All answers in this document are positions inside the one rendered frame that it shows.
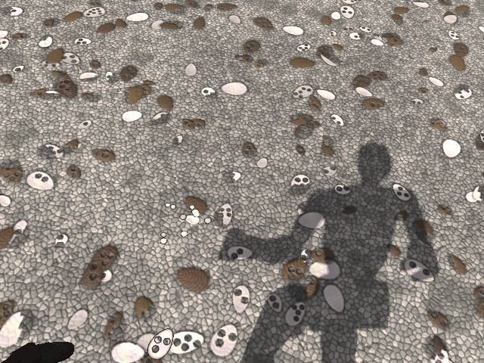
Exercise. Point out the left robot hand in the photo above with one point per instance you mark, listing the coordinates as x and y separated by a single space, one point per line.
41 353

